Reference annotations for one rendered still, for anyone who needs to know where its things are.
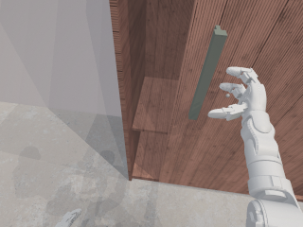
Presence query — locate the robot right hand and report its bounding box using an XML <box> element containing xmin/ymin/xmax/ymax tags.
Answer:
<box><xmin>207</xmin><ymin>66</ymin><xmax>267</xmax><ymax>121</ymax></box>

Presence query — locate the wardrobe door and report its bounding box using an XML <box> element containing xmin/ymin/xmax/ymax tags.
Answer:
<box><xmin>293</xmin><ymin>184</ymin><xmax>303</xmax><ymax>196</ymax></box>
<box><xmin>158</xmin><ymin>0</ymin><xmax>303</xmax><ymax>195</ymax></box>

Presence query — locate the robot right forearm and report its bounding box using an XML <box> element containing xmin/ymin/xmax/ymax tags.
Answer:
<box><xmin>241</xmin><ymin>110</ymin><xmax>303</xmax><ymax>216</ymax></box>

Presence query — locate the robot left hand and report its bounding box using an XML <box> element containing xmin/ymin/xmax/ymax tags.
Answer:
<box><xmin>55</xmin><ymin>208</ymin><xmax>81</xmax><ymax>227</ymax></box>

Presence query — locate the right robot upper arm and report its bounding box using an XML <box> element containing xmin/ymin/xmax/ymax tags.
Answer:
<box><xmin>245</xmin><ymin>199</ymin><xmax>303</xmax><ymax>227</ymax></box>

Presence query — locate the handle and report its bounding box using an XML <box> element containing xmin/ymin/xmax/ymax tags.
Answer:
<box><xmin>188</xmin><ymin>25</ymin><xmax>228</xmax><ymax>120</ymax></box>

